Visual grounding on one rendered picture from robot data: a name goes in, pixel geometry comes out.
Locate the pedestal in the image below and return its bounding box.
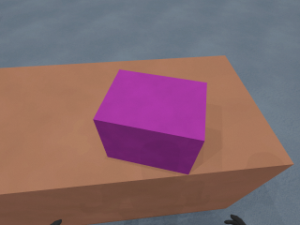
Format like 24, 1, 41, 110
0, 55, 293, 225

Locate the robot right hand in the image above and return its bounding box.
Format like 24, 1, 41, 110
224, 214, 247, 225

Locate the carton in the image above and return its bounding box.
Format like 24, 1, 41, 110
93, 69, 207, 174

